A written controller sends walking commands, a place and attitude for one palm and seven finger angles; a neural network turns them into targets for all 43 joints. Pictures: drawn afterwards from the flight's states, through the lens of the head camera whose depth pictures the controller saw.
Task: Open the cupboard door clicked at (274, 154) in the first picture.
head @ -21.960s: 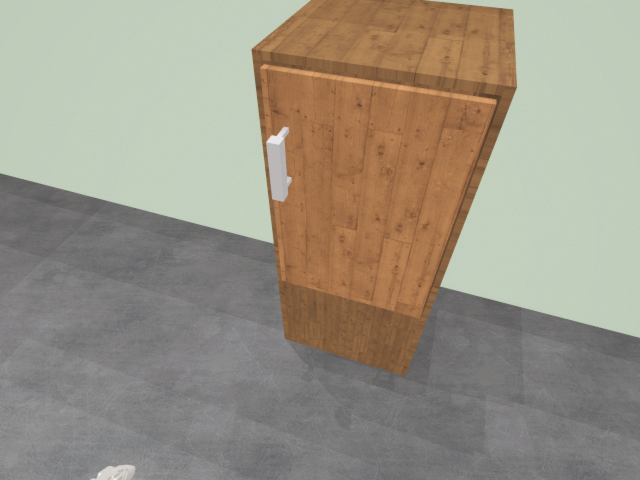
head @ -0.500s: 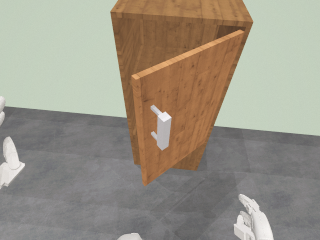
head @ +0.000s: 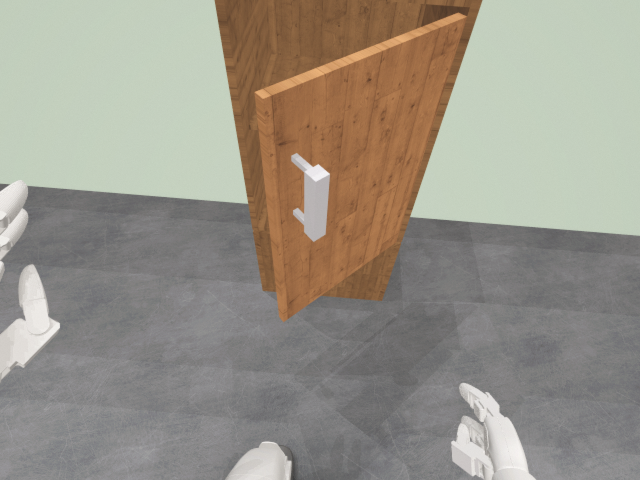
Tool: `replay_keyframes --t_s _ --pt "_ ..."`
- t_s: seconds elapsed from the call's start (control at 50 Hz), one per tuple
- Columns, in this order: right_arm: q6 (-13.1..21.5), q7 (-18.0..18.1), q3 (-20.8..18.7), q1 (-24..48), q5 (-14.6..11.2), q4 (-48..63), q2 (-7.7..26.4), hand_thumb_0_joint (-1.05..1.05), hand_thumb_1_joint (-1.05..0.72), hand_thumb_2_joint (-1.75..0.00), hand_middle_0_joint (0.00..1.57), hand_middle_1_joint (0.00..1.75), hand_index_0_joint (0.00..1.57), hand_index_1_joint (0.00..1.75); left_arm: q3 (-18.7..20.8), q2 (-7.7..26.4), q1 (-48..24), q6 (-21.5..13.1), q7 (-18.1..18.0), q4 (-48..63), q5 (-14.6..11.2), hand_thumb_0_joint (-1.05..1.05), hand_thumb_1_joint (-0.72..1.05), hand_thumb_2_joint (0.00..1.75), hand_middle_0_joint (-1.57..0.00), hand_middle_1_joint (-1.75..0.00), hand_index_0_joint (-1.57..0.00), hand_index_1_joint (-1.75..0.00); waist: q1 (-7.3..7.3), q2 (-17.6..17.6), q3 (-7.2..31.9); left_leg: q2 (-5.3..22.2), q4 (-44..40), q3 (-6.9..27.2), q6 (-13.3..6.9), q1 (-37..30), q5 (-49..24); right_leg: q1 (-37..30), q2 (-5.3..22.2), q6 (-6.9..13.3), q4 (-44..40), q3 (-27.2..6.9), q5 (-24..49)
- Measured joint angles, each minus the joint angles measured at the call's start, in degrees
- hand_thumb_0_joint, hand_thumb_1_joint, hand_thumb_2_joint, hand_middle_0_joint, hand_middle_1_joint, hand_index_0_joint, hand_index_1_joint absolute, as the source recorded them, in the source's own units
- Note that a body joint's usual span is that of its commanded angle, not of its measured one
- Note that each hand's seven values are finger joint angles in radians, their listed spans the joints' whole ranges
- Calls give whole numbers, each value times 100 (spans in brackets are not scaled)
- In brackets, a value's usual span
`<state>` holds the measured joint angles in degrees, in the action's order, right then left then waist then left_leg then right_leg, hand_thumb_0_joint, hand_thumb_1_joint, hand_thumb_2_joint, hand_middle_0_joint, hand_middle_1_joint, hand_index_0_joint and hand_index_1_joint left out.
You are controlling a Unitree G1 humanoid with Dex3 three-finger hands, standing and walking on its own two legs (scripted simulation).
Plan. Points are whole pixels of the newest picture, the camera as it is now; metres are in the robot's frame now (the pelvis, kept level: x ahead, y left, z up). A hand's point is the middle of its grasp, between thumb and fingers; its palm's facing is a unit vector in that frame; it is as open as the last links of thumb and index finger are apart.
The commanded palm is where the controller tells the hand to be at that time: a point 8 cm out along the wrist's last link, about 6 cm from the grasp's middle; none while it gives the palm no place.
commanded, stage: stop stepping back and stand still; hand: left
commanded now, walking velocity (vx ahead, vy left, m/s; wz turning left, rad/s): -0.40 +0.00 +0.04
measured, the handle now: (306, 197) +0.49 +0.07 +0.04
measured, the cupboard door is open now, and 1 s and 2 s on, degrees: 44 44 44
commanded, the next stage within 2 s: let the arm hang, fingers relaxed in 0.76 s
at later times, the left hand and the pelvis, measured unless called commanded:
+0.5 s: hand out of the picture +0.10 +0.25 +0.18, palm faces +0.48 -0.76 -0.44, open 7.4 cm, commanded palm +0.05 +0.28 +0.19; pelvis -0.08 -0.02 +0.01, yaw +1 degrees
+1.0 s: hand out of the picture +0.08 +0.27 -0.01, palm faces +0.24 -0.86 -0.44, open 7.4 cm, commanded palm none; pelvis -0.11 +0.00 -0.01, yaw +6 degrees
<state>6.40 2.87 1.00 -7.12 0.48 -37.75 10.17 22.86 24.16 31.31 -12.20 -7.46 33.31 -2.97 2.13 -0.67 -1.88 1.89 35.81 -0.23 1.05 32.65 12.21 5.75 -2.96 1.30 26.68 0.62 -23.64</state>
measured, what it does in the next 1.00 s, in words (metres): walks backwards: left foot, then left foot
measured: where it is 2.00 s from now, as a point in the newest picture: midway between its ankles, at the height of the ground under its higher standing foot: outside the picture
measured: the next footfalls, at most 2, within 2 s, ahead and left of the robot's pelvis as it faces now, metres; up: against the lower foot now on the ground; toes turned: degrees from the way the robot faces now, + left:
left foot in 0.08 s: +0.09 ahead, +0.09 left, +0.00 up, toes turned +1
left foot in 0.60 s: -0.11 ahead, +0.11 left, +0.00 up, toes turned +8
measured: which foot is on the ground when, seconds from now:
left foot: up 0.00-0.06, down 0.08-0.32, up 0.34-0.58, down 0.60-1.00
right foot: down 0.00-1.00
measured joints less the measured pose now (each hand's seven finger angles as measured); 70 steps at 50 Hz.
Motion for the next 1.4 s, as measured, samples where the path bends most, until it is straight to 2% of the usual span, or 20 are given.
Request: replay_keyframes --t_s 0.04,0.08,0.12,0.18,0.28,0.34,0.38,0.44,0.5,0.6,0.7,0.86,0.9,0.96,1.06,1.14,1.16,1.24,1.3,1.4 --pt "-74 72 39 -100 -56 -34 -12 1 -90 -89 20 30 21 30 40 166 47 1 78 51 49 2 89 90 -21 -30 -21 -31 -3 188 88 -176 436 -112 4 -211 416 27 118 -27 44 -48 33" --pt "-133 157 110 -156 -87 38 33 1 -90 -89 20 30 21 30 199 275 112 7 104 106 29 1 88 90 -21 -30 -21 -31 -60 273 147 -241 54 -201 -29 -708 -303 187 159 -73 333 13 114" --pt "-113 196 73 -110 -79 126 91 1 -90 -89 20 30 21 30 308 346 30 77 79 57 -7 1 88 90 -21 -30 -21 -31 -179 230 98 -242 -512 -174 -302 -1046 -371 550 145 -189 1018 113 267" --pt "55 114 -28 -48 -50 221 80 1 -90 -89 20 30 20 30 319 358 -178 124 33 -247 -27 1 89 90 -21 -30 -21 -31 -267 289 -85 -291 -929 -200 -393 -1280 -510 1014 83 -202 1773 -152 -471" --pt "140 85 -8 -303 -32 465 89 1 -90 -89 20 30 20 30 253 247 323 363 -60 -304 -1 1 89 90 -21 -30 -21 -31 -448 265 -32 -284 -1301 -143 -306 -1427 -856 995 193 -191 1005 71 -228" --pt "52 96 -51 -469 -13 483 140 1 -90 -89 20 30 20 30 143 176 542 330 -57 -300 91 1 89 90 -21 -30 -21 -31 -444 190 3 -282 -745 -64 -198 -1139 -137 813 201 -2 446 262 473" --pt "-49 95 -95 -551 30 299 202 1 -90 -89 20 30 20 30 48 87 554 294 -37 -276 136 2 89 90 -21 -30 -21 -31 -277 200 85 -349 512 39 -85 -728 547 887 224 140 376 260 943" --pt "-123 105 -119 -708 60 -42 259 1 -90 -89 20 30 20 30 0 -121 368 134 -39 -438 212 2 89 90 -21 -30 -21 -31 -76 289 313 -311 1852 -13 -24 -483 548 954 290 150 203 180 1097" --pt "-74 188 -135 -909 43 -140 280 1 -90 -89 20 30 20 30 -6 -237 -13 47 -96 -782 266 1 89 90 -21 -30 -21 -31 -93 335 507 -139 1378 -138 -119 -940 642 1006 393 121 60 244 1214" --pt "153 283 -225 -985 48 -71 437 1 -90 -89 20 30 20 30 -79 -360 -350 12 -198 -966 288 1 89 90 -21 -30 -21 -31 -316 73 512 24 -702 -120 -302 -2139 763 1238 426 -1 352 451 1145" --pt "211 161 -141 -878 24 56 152 1 -90 -89 20 30 20 30 160 -49 -12 -6 -160 -800 252 1 89 90 -21 -30 -21 -31 -369 319 291 -152 -575 -316 -45 -2250 573 1247 509 -138 844 189 757" --pt "227 -3 16 -756 -2 -11 34 1 -90 -89 20 30 20 30 135 -158 -112 -122 -109 -814 198 1 89 90 -21 -30 -21 -31 -264 -72 165 53 -141 -129 -59 -2024 791 1133 256 93 608 324 987" --pt "176 -204 -135 -666 2 -242 180 1 -90 -89 20 30 20 30 -280 -156 -540 -10 128 -1565 401 1 89 90 -21 -30 -20 -30 -230 -216 268 -3 391 -82 -110 -1643 1046 1304 326 87 691 427 983" --pt "-268 -362 -244 -543 40 -555 461 0 -90 -89 20 30 20 30 -1049 -416 -1260 767 495 -3396 511 0 90 90 -20 -30 -20 -30 -287 -432 425 -62 289 -86 -209 -1483 798 1612 509 -1 1117 569 797" --pt "-586 -348 -114 -573 259 -868 358 0 -90 -89 20 30 20 30 -1772 -1040 -1632 1620 690 -6221 494 1 91 90 -19 -29 -19 -30 -489 -8 265 -369 361 -250 -167 -1424 866 2034 492 -140 2195 -74 -93" --pt "-695 -296 -78 -691 166 -1198 258 0 -90 -89 20 30 20 30 -2277 -1572 -1529 1537 785 -7587 478 1 91 90 -20 -29 -19 -30 -450 148 -123 -290 232 -162 -51 -1535 773 1666 321 59 1578 -65 559" --pt "-729 -272 -111 -741 122 -1280 234 0 -90 -89 20 30 20 30 -2176 -1662 -1506 1419 694 -7745 373 0 94 90 -20 -30 -20 -30 -448 121 -196 -260 240 -51 -58 -1528 910 1589 282 134 1448 35 572" --pt "-874 -211 -195 -884 65 -1682 156 0 -90 -89 20 30 20 30 -2106 -1442 -1566 1249 654 -8276 420 -4 101 90 -21 -30 -20 -30 -301 90 -319 -192 300 122 -140 -1614 1204 1261 171 259 779 269 868" --pt "-870 -179 -249 -952 62 -1891 189 0 -90 -89 20 30 20 30 -2100 -1316 -1578 1282 649 -8704 412 -3 99 90 -21 -30 -20 -30 -318 -37 -267 -133 -343 154 -187 -1954 512 1125 84 239 459 358 1072" --pt "-852 -173 -199 -934 94 -2221 137 0 -91 -89 20 30 20 30 -2111 -1203 -1695 1349 636 -9277 391 -1 95 90 -20 -30 -20 -30 -248 -48 -204 -158 -807 67 -77 -2200 275 849 101 168 -115 261 1428"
